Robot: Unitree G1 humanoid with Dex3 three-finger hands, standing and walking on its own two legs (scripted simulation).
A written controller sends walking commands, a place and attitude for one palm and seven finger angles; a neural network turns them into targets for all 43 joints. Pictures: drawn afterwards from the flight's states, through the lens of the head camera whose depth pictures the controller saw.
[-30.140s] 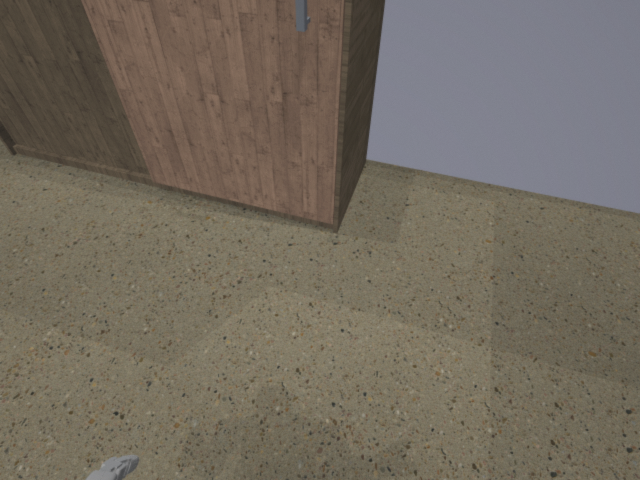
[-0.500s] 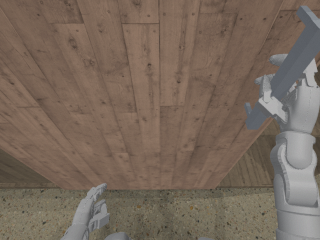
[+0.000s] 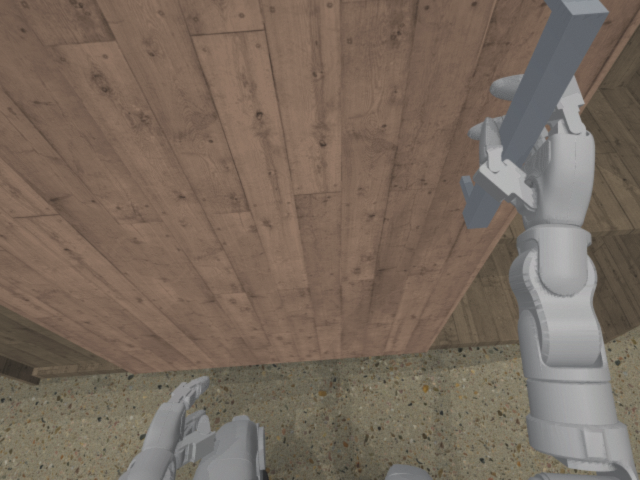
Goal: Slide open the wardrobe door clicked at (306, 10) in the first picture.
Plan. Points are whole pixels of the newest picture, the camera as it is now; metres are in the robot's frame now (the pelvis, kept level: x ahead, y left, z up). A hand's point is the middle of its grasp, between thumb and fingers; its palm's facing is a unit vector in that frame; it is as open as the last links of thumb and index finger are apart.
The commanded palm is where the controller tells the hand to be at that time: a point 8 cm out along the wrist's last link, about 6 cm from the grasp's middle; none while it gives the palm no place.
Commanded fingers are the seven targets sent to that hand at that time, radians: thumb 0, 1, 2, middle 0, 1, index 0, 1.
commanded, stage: step sideways, sliding the door along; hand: right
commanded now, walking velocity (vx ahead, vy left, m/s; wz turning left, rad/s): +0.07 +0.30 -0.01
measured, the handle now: (505, 126) +0.41 -0.21 +0.19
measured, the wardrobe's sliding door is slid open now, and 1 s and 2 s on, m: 0.55 0.65 0.65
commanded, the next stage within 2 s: stop walking and hold the door there in 0.56 s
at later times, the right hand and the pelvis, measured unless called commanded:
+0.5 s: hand (377, 172) +0.37 -0.08 +0.18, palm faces +0.28 +0.96 -0.05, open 6.4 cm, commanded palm +0.34 -0.05 +0.17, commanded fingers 0.00 -0.90 -0.90 0.45 1.40 0.45 1.40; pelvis +0.02 +0.12 -0.02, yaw -4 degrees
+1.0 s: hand (386, 171) +0.38 -0.09 +0.17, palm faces +0.55 +0.78 -0.32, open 6.1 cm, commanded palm +0.33 -0.12 +0.15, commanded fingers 0.00 -0.90 -0.90 0.45 1.40 0.45 1.40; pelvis +0.03 +0.22 -0.01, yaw +2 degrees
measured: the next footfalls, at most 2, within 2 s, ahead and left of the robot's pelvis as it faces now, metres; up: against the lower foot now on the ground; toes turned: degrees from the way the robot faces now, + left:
left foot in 0.20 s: +0.08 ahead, +0.24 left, +0.00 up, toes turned +5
right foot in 0.40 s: +0.05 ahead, +0.02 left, +0.00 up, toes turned -15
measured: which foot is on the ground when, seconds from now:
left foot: up 0.00-0.18, down 0.20-0.40, up 0.42-0.82, down 0.84-1.00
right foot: down 0.00-0.20, up 0.22-0.38, down 0.40-0.84, up 0.86-1.00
